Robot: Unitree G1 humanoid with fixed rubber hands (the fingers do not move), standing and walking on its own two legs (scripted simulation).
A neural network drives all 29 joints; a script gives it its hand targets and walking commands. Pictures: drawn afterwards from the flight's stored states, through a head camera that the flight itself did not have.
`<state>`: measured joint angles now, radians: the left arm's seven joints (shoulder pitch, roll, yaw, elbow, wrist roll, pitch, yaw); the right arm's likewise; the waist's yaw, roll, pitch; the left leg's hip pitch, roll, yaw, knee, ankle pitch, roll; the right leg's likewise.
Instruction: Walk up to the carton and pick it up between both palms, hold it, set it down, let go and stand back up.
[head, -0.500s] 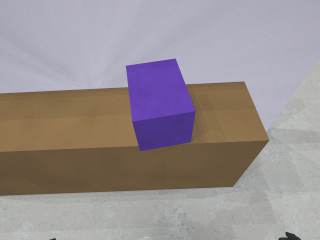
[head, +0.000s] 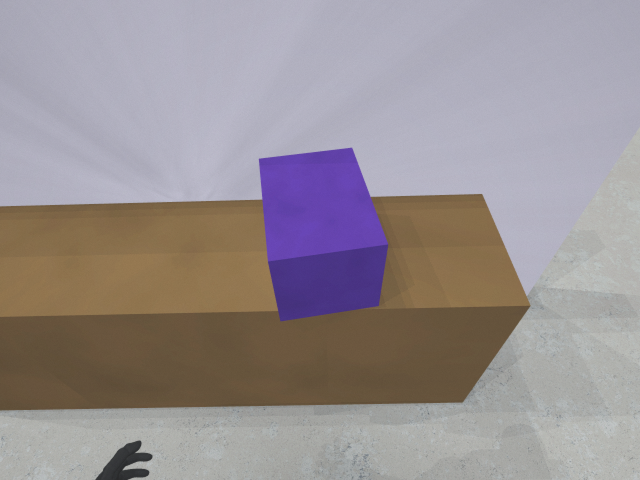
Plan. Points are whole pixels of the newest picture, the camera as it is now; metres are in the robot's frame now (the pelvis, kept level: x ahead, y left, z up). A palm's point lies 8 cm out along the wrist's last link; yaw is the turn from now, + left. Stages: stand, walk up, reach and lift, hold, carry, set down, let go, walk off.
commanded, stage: walk up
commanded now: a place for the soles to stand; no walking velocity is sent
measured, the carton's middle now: (317, 231) +0.62 +0.05 -0.12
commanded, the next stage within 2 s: none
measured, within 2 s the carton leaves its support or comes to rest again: neither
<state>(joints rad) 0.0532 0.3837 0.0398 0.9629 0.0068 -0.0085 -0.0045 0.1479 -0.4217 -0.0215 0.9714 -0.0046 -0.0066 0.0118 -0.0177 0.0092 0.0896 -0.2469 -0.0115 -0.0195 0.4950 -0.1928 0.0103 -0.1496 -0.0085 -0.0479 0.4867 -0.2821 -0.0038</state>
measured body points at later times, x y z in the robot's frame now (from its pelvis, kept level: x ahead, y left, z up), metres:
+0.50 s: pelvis +0.01 +0.00 +0.01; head +0.03 +0.00 +0.46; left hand +0.06 +0.33 -0.12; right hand +0.12 -0.31 -0.11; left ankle +0.05 +0.11 -0.74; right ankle -0.01 -0.12 -0.74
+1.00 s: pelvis +0.02 +0.00 +0.01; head +0.04 +0.00 +0.45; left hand +0.12 +0.32 -0.11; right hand +0.14 -0.31 -0.11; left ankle +0.05 +0.11 -0.74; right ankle -0.01 -0.12 -0.74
